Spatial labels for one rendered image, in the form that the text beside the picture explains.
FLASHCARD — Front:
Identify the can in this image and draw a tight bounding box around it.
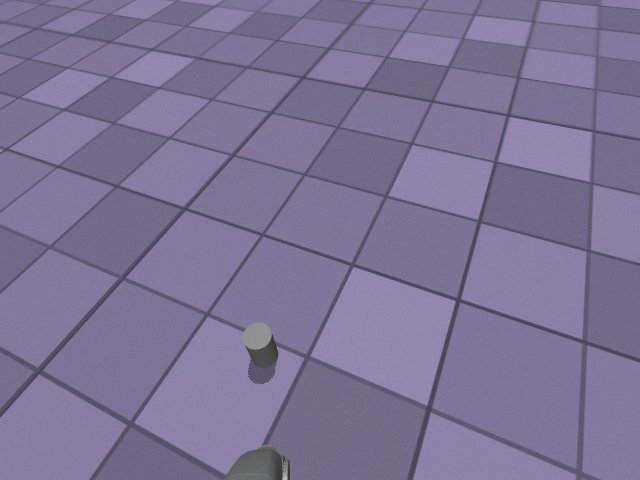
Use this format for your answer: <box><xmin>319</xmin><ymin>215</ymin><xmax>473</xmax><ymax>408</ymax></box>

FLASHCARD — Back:
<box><xmin>243</xmin><ymin>322</ymin><xmax>278</xmax><ymax>368</ymax></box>

